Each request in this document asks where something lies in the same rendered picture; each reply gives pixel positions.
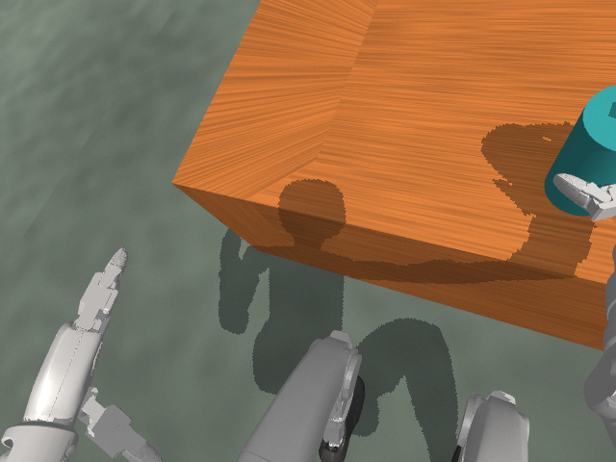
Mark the left robot arm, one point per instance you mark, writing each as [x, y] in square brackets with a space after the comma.
[39, 442]

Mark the right robot hand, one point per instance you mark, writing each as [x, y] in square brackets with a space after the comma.
[601, 205]

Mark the left robot foot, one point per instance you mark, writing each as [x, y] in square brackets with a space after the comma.
[338, 454]

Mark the right robot arm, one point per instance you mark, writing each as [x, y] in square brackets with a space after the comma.
[600, 385]

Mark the bottle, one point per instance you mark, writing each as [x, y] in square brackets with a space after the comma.
[589, 153]

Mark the left robot hand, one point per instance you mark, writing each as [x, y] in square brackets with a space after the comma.
[62, 391]

